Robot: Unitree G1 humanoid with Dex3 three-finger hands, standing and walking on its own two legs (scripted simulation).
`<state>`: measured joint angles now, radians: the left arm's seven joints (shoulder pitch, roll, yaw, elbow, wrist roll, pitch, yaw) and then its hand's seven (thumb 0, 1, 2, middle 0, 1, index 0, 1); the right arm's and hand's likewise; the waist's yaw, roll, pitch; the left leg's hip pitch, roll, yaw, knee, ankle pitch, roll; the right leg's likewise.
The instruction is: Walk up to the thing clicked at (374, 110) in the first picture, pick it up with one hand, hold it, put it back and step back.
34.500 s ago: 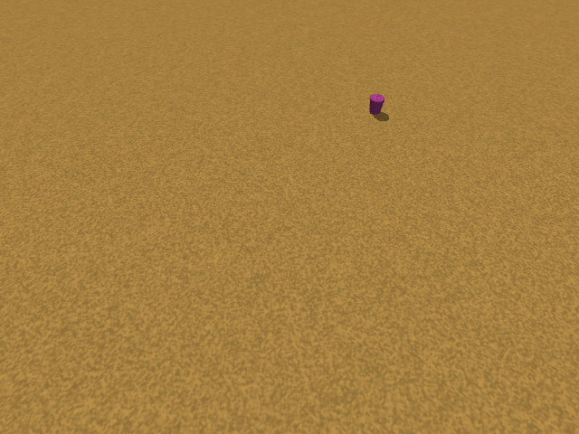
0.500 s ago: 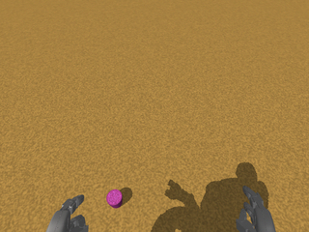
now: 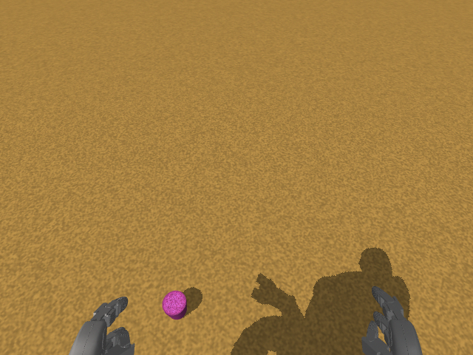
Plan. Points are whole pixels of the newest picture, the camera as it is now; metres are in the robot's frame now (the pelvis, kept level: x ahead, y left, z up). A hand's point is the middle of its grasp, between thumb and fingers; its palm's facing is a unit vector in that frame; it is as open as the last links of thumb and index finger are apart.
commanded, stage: home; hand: left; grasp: from above
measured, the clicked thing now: (176, 306) +0.42 +0.23 -0.67
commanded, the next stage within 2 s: stand in 0.16 s
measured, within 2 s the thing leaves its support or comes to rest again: neither
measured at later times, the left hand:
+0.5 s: hand out of the picture +0.12 +0.23 -0.10, palm faces +0.02 -0.94 -0.34, open 7.4 cm
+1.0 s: hand out of the picture +0.03 +0.23 -0.10, palm faces +0.04 -0.94 -0.33, open 7.4 cm
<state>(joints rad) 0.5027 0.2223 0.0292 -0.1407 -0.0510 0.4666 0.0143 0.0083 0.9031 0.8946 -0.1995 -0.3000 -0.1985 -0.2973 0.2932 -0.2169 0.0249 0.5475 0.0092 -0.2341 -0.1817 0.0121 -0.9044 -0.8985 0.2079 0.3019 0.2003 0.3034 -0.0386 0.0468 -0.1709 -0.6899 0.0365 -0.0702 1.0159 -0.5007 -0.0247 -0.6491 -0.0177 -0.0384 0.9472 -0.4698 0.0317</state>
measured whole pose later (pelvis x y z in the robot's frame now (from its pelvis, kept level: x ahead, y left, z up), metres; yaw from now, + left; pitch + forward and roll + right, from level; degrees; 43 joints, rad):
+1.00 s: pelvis -0.01 +0.00 +0.06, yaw +0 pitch -4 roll +0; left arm 0.19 0.28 0.03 1.11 0.04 0.02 0.03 0.00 0.90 0.89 -0.20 -0.30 -0.20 -0.30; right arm 0.17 -0.29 -0.03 1.08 -0.02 0.01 -0.02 0.00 -0.91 -0.90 0.21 0.30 0.20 0.30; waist 0.02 0.02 0.06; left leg -0.13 0.01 -0.04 0.43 -0.22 -0.02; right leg -0.12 -0.05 -0.02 0.42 -0.22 0.03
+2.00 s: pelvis +0.00 -0.01 +0.07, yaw +0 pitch -3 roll +0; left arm 0.11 0.31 0.03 1.16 0.02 0.00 0.00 0.00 0.90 0.89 -0.20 -0.30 -0.20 -0.30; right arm 0.12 -0.33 -0.01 1.14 -0.02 0.00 -0.01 0.00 -0.91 -0.90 0.21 0.30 0.20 0.30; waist 0.00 0.01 0.06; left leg -0.10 0.02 -0.02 0.34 -0.19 -0.03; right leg -0.10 -0.04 -0.01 0.34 -0.18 0.03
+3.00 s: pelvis -0.03 +0.00 +0.05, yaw -1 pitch -2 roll +0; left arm 0.06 0.38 0.05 1.00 0.00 0.04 0.00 0.00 0.90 0.89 -0.20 -0.30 -0.20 -0.30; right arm 0.06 -0.39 -0.05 1.01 0.01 0.05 0.01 0.00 -0.91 -0.90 0.21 0.30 0.20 0.30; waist -0.01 0.01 0.15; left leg -0.29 0.02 -0.02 0.59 -0.27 0.01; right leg -0.28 -0.04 0.00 0.56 -0.25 0.02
